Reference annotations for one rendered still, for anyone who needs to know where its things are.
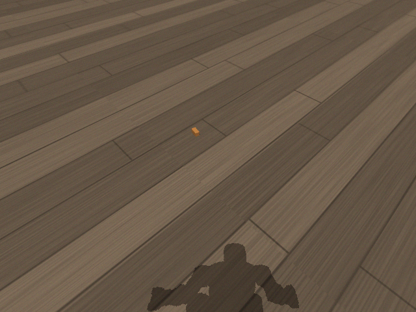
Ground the small box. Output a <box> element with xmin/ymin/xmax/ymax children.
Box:
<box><xmin>192</xmin><ymin>127</ymin><xmax>200</xmax><ymax>137</ymax></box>

